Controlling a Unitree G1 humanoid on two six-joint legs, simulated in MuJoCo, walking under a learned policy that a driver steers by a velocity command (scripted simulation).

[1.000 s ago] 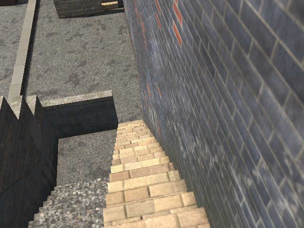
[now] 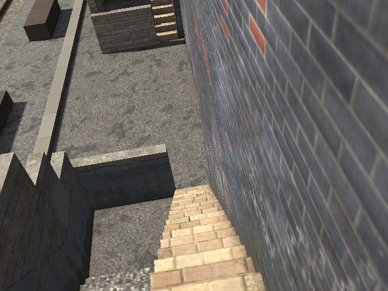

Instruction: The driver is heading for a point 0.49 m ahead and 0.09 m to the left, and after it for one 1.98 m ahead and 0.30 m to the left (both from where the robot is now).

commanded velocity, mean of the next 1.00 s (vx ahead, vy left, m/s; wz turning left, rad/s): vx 0.41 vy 0.00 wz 0.00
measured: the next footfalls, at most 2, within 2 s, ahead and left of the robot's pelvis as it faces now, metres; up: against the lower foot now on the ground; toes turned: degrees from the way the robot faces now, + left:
left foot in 0.38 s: +0.23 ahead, +0.19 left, -0.22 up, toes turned -4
right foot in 0.92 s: +0.48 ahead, +0.00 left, -0.43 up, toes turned +4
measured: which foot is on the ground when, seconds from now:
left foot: up 0.00-0.36, down 0.38-0.90, up 0.92-1.00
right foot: down 0.00-0.38, up 0.40-0.90, down 0.92-1.00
